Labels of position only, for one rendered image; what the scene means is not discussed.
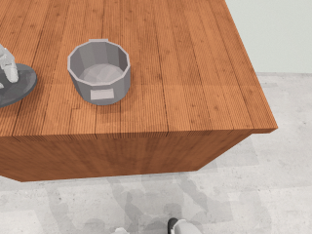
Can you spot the table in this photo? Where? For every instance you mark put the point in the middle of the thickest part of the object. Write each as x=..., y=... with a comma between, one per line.
x=193, y=90

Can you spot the lid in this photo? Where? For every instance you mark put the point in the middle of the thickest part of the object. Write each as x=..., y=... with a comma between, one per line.
x=15, y=91

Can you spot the pot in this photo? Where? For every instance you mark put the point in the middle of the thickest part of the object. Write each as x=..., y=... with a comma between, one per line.
x=100, y=71

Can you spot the right robot shin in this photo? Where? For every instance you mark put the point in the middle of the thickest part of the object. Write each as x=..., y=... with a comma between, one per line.
x=180, y=221

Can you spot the robot left hand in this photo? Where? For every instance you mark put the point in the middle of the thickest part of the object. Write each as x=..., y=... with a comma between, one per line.
x=10, y=70

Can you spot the robot right foot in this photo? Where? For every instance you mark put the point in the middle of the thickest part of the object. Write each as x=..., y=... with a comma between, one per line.
x=172, y=221

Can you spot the knob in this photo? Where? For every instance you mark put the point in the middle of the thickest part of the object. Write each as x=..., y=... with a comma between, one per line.
x=3, y=77

